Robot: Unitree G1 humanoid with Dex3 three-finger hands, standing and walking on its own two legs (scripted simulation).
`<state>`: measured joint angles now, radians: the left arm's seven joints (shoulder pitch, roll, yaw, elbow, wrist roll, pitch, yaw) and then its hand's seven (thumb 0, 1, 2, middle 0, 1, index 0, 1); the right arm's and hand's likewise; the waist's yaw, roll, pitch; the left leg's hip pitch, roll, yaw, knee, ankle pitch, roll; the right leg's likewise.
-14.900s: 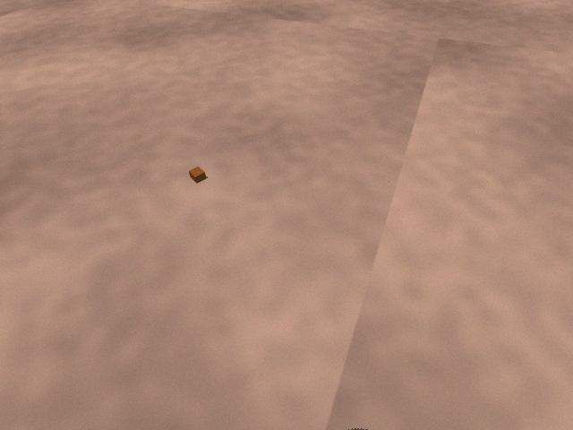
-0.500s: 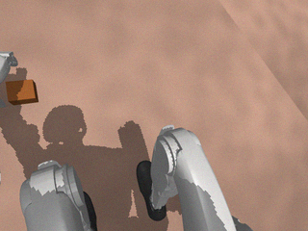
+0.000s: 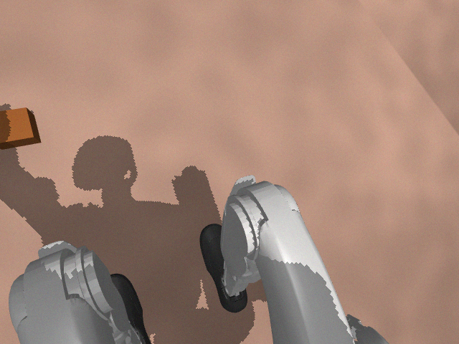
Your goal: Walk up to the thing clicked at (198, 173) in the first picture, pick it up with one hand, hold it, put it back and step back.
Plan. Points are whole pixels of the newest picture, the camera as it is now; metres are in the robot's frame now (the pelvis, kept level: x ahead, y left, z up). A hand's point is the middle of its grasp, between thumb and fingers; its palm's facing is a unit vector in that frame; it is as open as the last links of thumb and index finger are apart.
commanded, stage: approach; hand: left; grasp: from above
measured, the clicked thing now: (14, 128) +0.55 +0.24 -0.31
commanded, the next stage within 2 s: rest palm in 0.08 s
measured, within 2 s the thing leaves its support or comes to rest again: neither
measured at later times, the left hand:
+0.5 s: hand out of the picture +0.53 +0.25 -0.18, palm faces -0.50 -0.03 -0.87, open 13.6 cm
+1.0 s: hand (0, 122) +0.54 +0.24 -0.23, palm faces -0.40 -0.04 -0.91, open 14.4 cm
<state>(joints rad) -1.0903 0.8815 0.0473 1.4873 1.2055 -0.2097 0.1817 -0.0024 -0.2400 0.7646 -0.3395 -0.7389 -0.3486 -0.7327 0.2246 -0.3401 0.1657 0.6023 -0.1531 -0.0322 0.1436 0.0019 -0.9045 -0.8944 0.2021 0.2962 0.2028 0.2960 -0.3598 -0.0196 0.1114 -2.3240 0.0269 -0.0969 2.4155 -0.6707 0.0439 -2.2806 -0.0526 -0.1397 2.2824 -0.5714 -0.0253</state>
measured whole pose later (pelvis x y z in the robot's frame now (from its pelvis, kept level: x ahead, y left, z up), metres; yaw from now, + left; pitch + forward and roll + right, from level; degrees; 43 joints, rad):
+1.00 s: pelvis +0.01 +0.01 -0.02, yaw -4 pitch +32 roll -13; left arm -1.20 0.94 0.05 1.71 1.37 -0.21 0.56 0.00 -0.53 1.01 -0.11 -0.84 -0.08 -0.88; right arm 0.18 -0.34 0.24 0.62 -0.23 -0.16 0.19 0.00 -0.90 -0.90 0.20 0.30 0.20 0.30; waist -0.46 -0.08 0.11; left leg -2.37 0.04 -0.14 2.51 -0.73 0.07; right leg -2.29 -0.03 -0.17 2.32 -0.60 0.01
